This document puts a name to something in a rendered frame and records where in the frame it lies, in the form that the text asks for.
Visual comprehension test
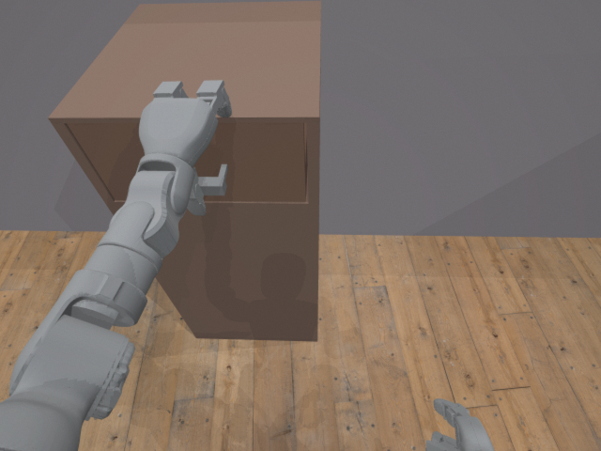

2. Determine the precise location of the left robot upper arm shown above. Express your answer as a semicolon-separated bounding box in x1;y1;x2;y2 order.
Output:
0;315;135;451

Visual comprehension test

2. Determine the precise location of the cabinet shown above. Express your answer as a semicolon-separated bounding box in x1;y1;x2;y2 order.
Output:
48;1;321;342

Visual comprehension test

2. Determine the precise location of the left robot forearm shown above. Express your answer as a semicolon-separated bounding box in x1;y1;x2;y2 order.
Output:
9;153;194;396

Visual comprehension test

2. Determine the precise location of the handle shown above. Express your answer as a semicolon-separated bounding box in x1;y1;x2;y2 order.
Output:
197;164;228;195

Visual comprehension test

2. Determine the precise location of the robot right hand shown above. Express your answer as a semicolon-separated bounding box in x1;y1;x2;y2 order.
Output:
426;398;495;451

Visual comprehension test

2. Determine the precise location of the drawer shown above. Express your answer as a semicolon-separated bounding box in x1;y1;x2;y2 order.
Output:
67;122;307;202

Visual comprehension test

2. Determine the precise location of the robot left hand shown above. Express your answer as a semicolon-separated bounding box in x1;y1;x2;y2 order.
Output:
139;80;232;216

